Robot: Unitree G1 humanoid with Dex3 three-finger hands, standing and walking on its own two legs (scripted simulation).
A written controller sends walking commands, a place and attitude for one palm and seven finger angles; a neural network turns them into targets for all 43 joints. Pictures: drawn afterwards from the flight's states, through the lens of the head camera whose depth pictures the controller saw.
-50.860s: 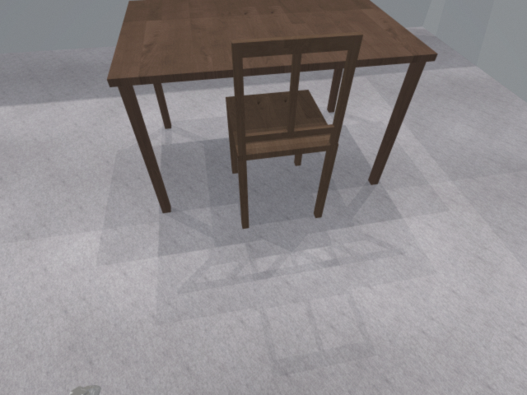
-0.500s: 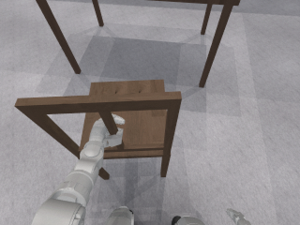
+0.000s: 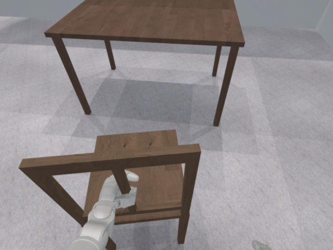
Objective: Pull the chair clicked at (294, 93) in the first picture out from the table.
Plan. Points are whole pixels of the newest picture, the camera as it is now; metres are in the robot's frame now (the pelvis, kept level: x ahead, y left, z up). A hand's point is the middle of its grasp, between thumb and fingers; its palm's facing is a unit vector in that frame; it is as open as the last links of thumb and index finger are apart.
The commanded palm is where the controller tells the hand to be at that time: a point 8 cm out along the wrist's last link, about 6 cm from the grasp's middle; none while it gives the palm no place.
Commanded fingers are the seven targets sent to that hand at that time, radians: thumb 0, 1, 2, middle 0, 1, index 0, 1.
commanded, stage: stop walking, hand still on the chair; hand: left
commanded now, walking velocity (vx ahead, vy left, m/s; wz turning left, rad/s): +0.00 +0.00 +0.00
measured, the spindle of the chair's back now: (126, 191) +0.29 +0.14 -0.08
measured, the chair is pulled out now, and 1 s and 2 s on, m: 0.77 0.77 0.77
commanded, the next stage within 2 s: open the thumb and straighten the fingers in 0.50 s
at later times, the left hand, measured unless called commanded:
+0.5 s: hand (130, 196) +0.27 +0.12 -0.06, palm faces +0.01 -0.99 -0.16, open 5.6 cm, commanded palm +0.25 +0.17 -0.04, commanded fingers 0.00 0.90 0.90 -0.50 -1.45 -0.50 -1.45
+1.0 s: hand (129, 195) +0.27 +0.12 -0.07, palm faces +0.02 -0.99 -0.16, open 12.2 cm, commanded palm +0.25 +0.16 -0.04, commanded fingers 0.00 -0.55 0.20 -0.22 -0.65 -0.22 -0.65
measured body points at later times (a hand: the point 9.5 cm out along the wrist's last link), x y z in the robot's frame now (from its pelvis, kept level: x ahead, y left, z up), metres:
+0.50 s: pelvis +0.03 -0.01 +0.00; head +0.04 -0.02 +0.45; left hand +0.26 +0.17 -0.05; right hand +0.19 -0.24 -0.10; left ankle +0.01 +0.13 -0.74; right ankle +0.06 -0.13 -0.74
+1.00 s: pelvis +0.02 -0.01 -0.03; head +0.06 -0.03 +0.42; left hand +0.27 +0.17 -0.05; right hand +0.20 -0.26 -0.12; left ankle +0.01 +0.13 -0.74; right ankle +0.06 -0.13 -0.74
